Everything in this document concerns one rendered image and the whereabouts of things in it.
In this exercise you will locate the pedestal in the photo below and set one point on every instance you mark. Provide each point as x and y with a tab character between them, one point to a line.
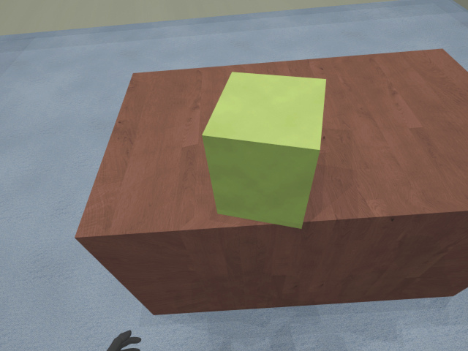
387	215

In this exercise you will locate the carton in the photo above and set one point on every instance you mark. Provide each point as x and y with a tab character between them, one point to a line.
262	144

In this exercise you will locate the robot left hand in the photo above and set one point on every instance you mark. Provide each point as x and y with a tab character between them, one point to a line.
123	340

